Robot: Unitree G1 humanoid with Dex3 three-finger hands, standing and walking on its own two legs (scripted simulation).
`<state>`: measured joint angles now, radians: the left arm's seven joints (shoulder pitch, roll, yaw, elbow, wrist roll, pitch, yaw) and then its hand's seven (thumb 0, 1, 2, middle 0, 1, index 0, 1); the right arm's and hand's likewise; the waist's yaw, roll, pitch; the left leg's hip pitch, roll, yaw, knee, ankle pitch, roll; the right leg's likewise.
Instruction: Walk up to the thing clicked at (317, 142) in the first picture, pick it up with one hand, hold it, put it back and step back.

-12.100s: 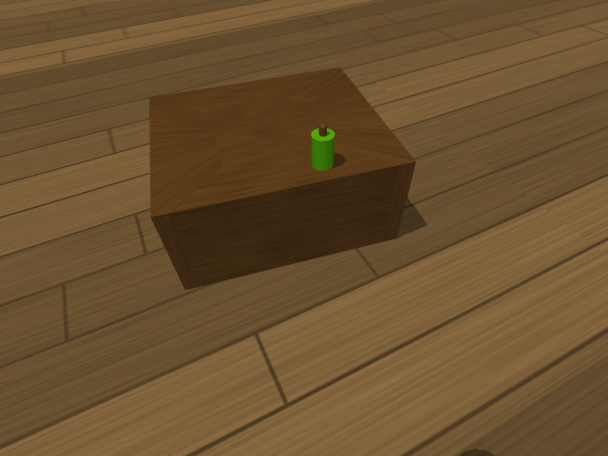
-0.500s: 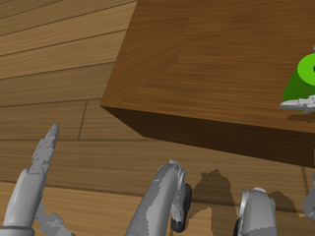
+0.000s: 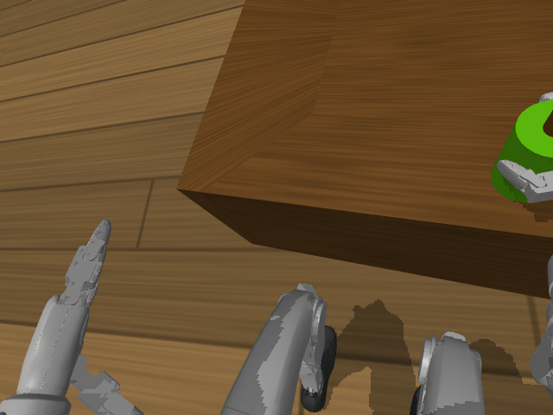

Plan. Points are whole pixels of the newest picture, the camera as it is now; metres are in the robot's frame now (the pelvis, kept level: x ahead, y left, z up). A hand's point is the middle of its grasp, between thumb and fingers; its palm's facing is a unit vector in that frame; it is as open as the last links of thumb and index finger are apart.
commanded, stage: settle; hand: right
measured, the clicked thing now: (542, 147) +0.52 -0.18 -0.04
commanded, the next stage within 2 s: lift in 0.92 s
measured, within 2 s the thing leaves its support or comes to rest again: leaves its support in 0.30 s
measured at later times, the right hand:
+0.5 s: hand (546, 156) +0.49 -0.18 -0.02, palm faces +0.13 +0.99 -0.04, open 10.9 cm
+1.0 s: hand out of the picture +0.51 -0.18 +0.02, palm faces +0.14 +0.99 -0.03, open 10.9 cm
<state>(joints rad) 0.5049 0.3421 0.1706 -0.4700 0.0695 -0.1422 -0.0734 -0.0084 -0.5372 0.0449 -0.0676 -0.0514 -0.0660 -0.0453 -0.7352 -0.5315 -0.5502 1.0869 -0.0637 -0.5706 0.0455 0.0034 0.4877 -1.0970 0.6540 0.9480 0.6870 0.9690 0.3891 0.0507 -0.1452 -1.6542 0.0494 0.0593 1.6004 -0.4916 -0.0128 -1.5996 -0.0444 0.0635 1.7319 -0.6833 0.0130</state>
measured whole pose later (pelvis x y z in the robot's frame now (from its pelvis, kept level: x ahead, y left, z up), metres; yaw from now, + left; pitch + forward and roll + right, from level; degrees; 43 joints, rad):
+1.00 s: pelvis +0.02 +0.00 +0.06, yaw +0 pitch +27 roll +4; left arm 0.44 0.30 0.09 -0.26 0.08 -0.09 -0.05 -0.01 -0.53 0.04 -0.06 -0.05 -0.06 -0.05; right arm -0.67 -0.46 -0.47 1.08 -0.03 -0.53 0.01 0.00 0.51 -1.12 0.65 0.97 0.68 0.99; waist 0.32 0.05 -0.13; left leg -1.39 0.03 0.06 1.38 -0.47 -0.01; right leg -1.34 -0.06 0.05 1.50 -0.65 0.02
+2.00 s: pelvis +0.05 +0.00 +0.15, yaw -1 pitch +14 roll +1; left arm 0.43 0.23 0.09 0.06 0.04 -0.06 0.02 -0.01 -0.53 0.04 -0.06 -0.05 -0.06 -0.05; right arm -0.24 -0.20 -0.24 0.59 0.07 -0.39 -0.02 0.00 0.51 -1.12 0.65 0.97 0.69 0.98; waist 0.12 0.03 -0.09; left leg -0.88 0.05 0.02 1.04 -0.40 -0.03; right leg -0.81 -0.04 0.00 1.10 -0.54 0.01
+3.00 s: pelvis +0.05 -0.01 +0.18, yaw -1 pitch +7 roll +1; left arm 0.34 0.20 0.10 0.32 0.01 -0.11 0.07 -0.01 -0.53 0.04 -0.06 -0.06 -0.06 -0.05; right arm -0.05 -0.17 -0.14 0.36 0.11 -0.29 -0.03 0.00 0.51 -1.12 0.65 0.97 0.69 0.98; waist 0.06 0.02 -0.04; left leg -0.62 0.05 0.02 0.83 -0.33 -0.03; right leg -0.54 -0.03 -0.01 0.88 -0.46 0.00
